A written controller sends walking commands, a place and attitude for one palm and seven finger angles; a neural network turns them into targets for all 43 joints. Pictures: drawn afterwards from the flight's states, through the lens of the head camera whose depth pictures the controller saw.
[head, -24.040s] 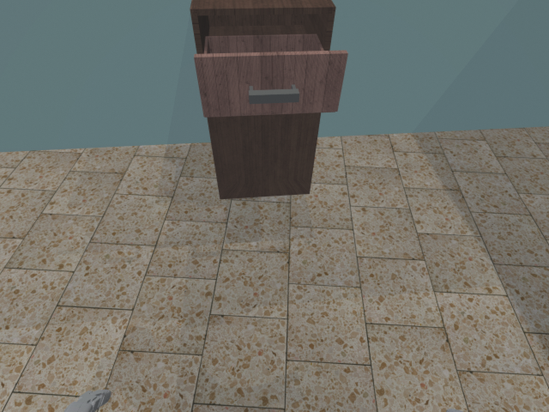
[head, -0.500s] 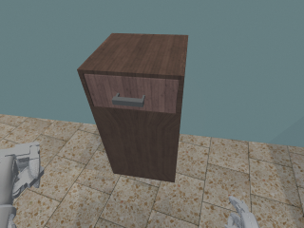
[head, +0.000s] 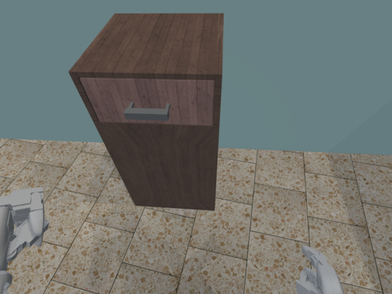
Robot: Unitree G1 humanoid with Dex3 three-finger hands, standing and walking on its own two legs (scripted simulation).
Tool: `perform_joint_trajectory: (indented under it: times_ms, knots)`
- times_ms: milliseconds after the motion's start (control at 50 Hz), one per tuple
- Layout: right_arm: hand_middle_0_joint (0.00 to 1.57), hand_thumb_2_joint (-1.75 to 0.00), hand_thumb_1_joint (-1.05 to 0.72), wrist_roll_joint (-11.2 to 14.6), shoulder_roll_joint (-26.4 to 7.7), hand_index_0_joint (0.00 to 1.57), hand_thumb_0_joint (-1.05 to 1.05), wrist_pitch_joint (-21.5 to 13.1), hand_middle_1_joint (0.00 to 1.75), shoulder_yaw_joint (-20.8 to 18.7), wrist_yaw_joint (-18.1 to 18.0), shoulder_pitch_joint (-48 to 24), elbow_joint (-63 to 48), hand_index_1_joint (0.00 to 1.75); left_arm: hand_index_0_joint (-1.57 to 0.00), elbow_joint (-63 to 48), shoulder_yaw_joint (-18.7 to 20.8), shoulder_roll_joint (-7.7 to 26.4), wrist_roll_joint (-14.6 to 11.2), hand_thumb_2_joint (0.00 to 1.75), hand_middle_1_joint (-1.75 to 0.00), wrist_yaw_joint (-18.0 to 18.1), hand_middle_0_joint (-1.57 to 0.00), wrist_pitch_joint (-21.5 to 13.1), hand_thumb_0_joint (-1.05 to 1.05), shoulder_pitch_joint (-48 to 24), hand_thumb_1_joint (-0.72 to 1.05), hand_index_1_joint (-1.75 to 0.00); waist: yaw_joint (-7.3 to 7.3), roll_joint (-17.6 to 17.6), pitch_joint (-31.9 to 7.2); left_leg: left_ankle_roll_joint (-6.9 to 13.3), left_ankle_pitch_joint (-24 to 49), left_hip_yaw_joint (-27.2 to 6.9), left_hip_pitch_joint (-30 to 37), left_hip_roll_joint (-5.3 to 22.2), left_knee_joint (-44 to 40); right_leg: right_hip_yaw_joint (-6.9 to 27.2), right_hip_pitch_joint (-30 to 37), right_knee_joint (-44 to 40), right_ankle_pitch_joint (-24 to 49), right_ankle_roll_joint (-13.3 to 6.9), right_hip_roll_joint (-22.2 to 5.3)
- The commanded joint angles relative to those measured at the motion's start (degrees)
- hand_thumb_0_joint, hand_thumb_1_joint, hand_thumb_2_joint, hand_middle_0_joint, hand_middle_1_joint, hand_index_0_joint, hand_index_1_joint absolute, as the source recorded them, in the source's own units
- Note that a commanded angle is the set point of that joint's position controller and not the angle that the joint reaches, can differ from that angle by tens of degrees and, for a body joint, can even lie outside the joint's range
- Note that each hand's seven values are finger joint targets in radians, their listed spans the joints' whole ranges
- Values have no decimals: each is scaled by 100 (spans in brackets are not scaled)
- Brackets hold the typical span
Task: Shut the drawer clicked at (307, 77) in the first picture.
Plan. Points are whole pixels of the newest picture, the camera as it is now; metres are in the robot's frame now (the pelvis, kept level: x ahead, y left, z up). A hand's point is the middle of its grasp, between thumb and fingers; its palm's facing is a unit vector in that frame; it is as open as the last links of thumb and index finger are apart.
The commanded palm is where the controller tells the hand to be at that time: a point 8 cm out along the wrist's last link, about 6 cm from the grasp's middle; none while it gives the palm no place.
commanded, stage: step back with the hand held close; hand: left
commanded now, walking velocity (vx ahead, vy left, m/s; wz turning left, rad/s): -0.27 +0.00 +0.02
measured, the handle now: (148, 109) +0.64 +0.19 -0.02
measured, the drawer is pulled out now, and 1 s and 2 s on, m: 0.00 0.00 0.00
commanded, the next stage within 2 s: stop stepping back and stand still in 1.22 s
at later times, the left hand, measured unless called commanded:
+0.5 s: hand (8, 273) +0.13 +0.25 +0.15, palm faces +0.37 -0.81 -0.45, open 3.2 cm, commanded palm +0.06 +0.29 +0.17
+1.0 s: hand out of the picture +0.05 +0.24 +0.16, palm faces +0.32 -0.79 -0.52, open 3.2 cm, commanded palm -0.01 +0.29 +0.17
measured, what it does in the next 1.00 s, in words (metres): shifts its weight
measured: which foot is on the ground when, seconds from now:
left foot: down 0.00-1.00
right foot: down 0.00-1.00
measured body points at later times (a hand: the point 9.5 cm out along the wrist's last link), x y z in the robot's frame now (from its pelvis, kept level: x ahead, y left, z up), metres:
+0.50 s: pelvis -0.07 +0.01 -0.02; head -0.05 +0.02 +0.43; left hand +0.10 +0.29 +0.17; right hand +0.12 -0.22 -0.09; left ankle -0.02 +0.09 -0.74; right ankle +0.02 -0.12 -0.74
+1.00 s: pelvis -0.13 +0.00 -0.02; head -0.11 +0.02 +0.43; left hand +0.03 +0.28 +0.19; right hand +0.06 -0.24 -0.08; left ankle -0.02 +0.09 -0.74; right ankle -0.05 -0.12 -0.74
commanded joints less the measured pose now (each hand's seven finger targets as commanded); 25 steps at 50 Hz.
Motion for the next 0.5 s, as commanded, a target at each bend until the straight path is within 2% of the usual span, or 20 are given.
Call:
perform_joint_trajectory:
  times_ms: [0,40,100,140,220,260,300,340,360,420,460,480]
  knots:
    - [20,-90,-90,65,-540,20,0,-206,30,-188,-74,-585,-1150,30,-140,-1716,964,1242,-53,90,-160,214,-140,-371,0,203,90,-160,105,-360,-1307,-1,1972,-513,-486,465,-246,411,1193,347,2198,-15,-515]
    - [20,-90,-90,54,-575,20,0,-213,30,-188,-128,-597,-1194,30,-140,-1999,1081,1403,-35,90,-160,256,-140,-382,0,154,90,-160,126,-15,-1424,9,2144,-583,-598,504,-268,373,1272,542,2305,14,-448]
    - [20,-90,-90,36,-563,20,0,-231,30,-202,-155,-511,-1216,30,-140,-1983,1028,1290,10,90,-160,261,-140,-375,0,264,90,-160,116,197,-1304,40,2229,-667,-772,624,-362,309,1189,807,2089,69,-301]
    - [20,-90,-90,7,-591,20,0,-253,30,-224,-159,-523,-1188,30,-140,-1829,1000,1196,18,90,-160,238,-140,-356,0,301,90,-160,124,314,-1089,96,1921,-751,-1029,722,-506,306,1082,907,1667,88,-230]
    - [20,-90,-90,12,-614,20,0,-294,30,-224,-126,-453,-1162,30,-140,-1541,915,1020,80,90,-160,213,-140,-398,0,122,90,-160,64,131,-585,253,400,-905,-2049,919,-853,387,1200,1237,942,97,-166]
    - [20,-90,-90,30,-616,20,0,-320,30,-212,-137,-478,-1184,30,-140,-1460,863,970,126,90,-160,206,-140,-437,0,-19,90,-160,30,-30,-354,332,-731,-930,-2626,898,-959,503,1348,1227,798,98,-192]
    - [20,-90,-90,47,-623,20,0,-348,30,-220,-130,-435,-1198,30,-140,-1402,862,954,174,90,-160,213,-140,-480,0,-82,90,-160,6,-271,-288,383,-1447,-941,-2945,828,-880,656,1366,1142,594,84,-246]
    - [20,-90,-90,28,-642,20,0,-377,30,-221,-133,-442,-1226,30,-140,-1592,894,1062,212,90,-160,227,-140,-524,0,-270,90,-160,-18,-458,-256,370,-1813,-900,-2917,669,-640,881,1090,777,94,35,-350]
    - [20,-90,-90,19,-602,20,0,-390,30,-207,-132,-423,-1221,30,-140,-1592,884,1058,216,90,-160,244,-140,-540,0,-286,90,-160,-17,-659,-222,336,-1821,-813,-2740,562,-420,1016,808,494,-273,2,-450]
    - [20,-90,-90,-22,-592,20,0,-424,30,-200,-97,-325,-1205,30,-140,-1762,868,1102,211,90,-160,292,-140,-614,0,-303,90,-160,-61,-803,-269,244,-1719,-741,-2139,379,122,1316,2,-179,-1359,-158,-702]
    - [20,-90,-90,-40,-572,20,0,-453,30,-164,-106,-324,-1190,30,-140,-1976,896,1158,190,90,-160,336,-140,-676,0,-275,90,-160,-83,-552,-411,210,-1552,-767,-1790,372,150,1218,-277,-221,-1524,-183,-721]
    - [20,-90,-90,-40,-595,20,0,-473,30,-156,-111,-306,-1186,30,-140,-2045,869,1139,194,90,-160,359,-140,-707,0,-242,90,-160,-99,-330,-436,218,-1550,-833,-1754,426,9,1066,-289,-102,-1435,-144,-628]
